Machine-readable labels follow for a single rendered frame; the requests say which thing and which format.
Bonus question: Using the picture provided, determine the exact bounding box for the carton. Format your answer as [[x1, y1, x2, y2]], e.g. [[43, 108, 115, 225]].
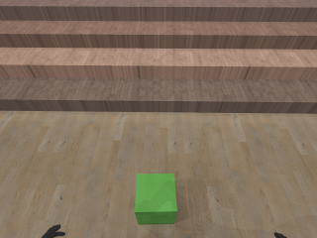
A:
[[135, 173, 177, 225]]

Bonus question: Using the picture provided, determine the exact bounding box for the robot left hand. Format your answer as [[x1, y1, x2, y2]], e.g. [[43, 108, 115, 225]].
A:
[[42, 224, 65, 238]]

